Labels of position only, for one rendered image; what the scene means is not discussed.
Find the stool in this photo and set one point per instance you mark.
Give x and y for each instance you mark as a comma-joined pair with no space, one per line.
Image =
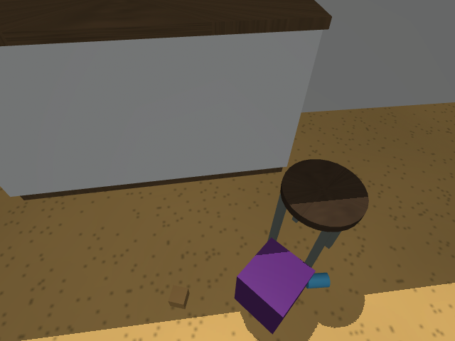
322,195

